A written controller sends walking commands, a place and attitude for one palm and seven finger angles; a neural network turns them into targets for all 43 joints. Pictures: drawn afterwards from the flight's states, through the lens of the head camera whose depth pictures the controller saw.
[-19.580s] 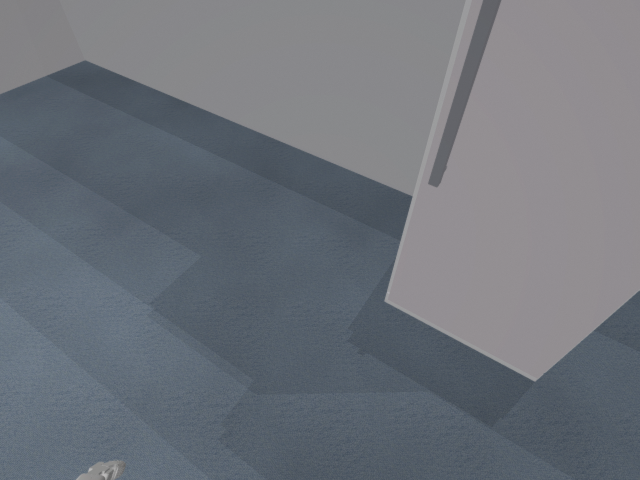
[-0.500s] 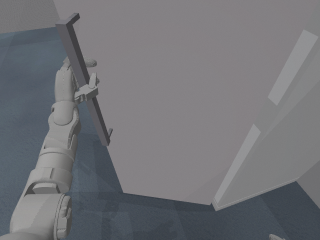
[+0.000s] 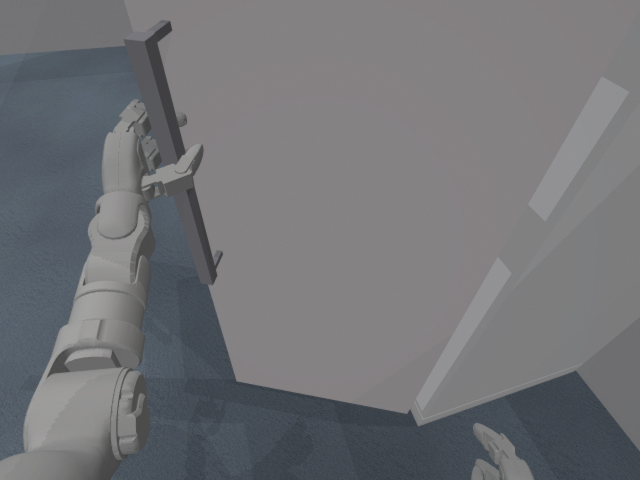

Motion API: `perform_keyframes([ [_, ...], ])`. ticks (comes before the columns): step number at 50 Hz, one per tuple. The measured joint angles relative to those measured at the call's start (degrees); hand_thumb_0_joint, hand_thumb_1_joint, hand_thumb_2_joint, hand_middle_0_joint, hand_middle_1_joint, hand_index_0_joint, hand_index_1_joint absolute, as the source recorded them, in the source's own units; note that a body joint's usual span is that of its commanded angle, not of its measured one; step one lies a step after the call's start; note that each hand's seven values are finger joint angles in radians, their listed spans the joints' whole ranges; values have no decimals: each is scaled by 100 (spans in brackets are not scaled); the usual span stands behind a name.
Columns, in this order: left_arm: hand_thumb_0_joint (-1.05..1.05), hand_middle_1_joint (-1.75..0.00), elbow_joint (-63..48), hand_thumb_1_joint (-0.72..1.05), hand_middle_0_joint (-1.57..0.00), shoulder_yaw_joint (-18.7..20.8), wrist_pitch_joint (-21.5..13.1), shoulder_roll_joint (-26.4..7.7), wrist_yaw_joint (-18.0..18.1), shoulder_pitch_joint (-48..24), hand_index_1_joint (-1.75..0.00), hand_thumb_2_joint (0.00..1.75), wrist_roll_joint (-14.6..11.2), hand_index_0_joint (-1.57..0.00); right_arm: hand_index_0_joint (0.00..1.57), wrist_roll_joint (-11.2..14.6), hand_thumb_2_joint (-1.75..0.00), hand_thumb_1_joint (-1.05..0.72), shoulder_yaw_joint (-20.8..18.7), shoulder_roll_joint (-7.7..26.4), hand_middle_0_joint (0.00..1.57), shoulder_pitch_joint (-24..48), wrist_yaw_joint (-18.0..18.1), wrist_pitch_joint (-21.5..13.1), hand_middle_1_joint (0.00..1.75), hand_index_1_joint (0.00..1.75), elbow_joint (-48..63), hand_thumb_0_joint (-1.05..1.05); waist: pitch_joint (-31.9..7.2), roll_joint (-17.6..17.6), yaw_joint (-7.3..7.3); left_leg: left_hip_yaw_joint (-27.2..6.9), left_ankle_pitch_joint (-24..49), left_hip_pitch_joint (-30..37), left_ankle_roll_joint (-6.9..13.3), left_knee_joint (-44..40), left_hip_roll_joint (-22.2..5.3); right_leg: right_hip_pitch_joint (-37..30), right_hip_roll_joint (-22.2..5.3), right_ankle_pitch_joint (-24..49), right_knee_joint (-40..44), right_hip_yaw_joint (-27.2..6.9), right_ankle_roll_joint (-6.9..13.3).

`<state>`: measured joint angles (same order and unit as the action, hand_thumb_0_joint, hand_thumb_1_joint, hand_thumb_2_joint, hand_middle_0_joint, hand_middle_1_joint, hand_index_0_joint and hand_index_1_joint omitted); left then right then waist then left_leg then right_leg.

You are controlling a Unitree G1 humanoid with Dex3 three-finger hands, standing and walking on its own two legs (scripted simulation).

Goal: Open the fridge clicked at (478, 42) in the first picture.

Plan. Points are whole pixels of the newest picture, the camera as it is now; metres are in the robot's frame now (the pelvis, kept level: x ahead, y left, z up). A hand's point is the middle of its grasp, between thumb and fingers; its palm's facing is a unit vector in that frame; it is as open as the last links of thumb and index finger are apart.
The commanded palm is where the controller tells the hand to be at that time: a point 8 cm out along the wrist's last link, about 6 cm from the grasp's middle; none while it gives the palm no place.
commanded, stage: loosen the grip on the handle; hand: left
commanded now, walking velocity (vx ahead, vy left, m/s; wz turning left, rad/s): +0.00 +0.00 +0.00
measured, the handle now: (190, 181) +0.48 +0.21 +0.12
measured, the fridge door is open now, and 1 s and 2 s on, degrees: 62 62 62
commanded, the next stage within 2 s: slip the hand off the handle in 0.42 s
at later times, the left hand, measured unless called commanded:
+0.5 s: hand (183, 172) +0.43 +0.20 +0.17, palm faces +0.25 -0.96 -0.12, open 14.4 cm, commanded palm +0.40 +0.25 +0.17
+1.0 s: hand (118, 179) +0.41 +0.28 +0.17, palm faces +0.28 -0.95 -0.12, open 14.7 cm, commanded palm +0.38 +0.31 +0.17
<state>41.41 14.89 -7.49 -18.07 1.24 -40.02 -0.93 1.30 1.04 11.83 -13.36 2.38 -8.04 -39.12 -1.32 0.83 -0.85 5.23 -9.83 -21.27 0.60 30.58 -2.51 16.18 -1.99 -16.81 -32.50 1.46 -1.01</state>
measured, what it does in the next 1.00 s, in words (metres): stands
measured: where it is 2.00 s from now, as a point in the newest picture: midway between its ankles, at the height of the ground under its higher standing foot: outside the picture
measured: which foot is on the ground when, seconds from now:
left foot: down 0.00-1.00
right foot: down 0.00-1.00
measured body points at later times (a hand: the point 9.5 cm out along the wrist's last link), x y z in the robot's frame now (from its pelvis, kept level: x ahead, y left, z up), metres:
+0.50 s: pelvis +0.03 -0.02 +0.00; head +0.05 -0.02 +0.45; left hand +0.41 +0.25 +0.18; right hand +0.12 -0.28 -0.12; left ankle +0.07 +0.11 -0.73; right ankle +0.00 -0.13 -0.73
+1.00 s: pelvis +0.04 -0.01 -0.01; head +0.06 -0.01 +0.44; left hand +0.39 +0.33 +0.18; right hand +0.16 -0.27 -0.11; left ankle +0.07 +0.11 -0.73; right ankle +0.00 -0.13 -0.73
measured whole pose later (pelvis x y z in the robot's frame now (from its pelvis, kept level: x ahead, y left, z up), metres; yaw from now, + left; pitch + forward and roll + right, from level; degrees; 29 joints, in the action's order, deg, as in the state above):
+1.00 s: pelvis +0.04 -0.01 -0.01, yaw +1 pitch +5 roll -1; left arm 33.2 23.9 -12.1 -26.8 -10.6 -27.8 -8.5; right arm 2.3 0.3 15.1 -15.8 4.8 -4.1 -38.9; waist -2.8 -0.4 0.2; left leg 3.4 -14.9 -25.3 -0.4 35.6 -3.6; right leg 18.5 -0.8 -20.8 -34.7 2.7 -0.2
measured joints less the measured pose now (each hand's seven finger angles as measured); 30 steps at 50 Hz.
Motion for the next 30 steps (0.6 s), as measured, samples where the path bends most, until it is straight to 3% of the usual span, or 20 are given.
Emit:
perform_keyframes([
  [6,-2,-140,124,7,-45,-100,-422,-113,304,79,-135,50,62,-32,20,27,-90,-90,-59,246,20,-156,3,-86,30,30,47,1,-54,28,-91,-44,-92,-188,-19,210,-15,206,12,-133,-275,23,35],
  [11,-1,-136,-31,-27,-42,-262,-660,-217,128,225,-133,34,-6,-33,20,63,-90,-90,-94,343,20,-341,64,-37,30,30,-135,1,28,8,-62,-101,-143,-257,-55,285,-63,241,69,-174,-295,60,78],
  [14,-1,-133,-99,-39,-40,-157,-680,-250,28,334,-130,28,-99,-33,20,54,-90,-90,-79,350,20,-381,107,27,30,30,-249,1,74,-24,-90,-101,-167,-253,-80,270,-97,230,105,-177,-245,56,99],
  [25,-1,-122,-1191,-54,-33,234,-579,-198,-147,1202,-119,20,-412,-27,20,8,-90,-90,-133,230,20,-455,58,163,30,30,-233,1,-8,-163,-31,-25,-299,-114,-136,165,-152,106,160,-252,-87,-21,129],
  [30,-1,-118,-1032,-55,-29,280,-395,-296,-260,1156,-116,20,-416,-26,20,33,-90,-90,-73,221,20,-267,101,243,30,30,-179,1,-58,-176,-1,-91,-349,-141,-144,211,-129,90,142,-321,-111,46,130],
])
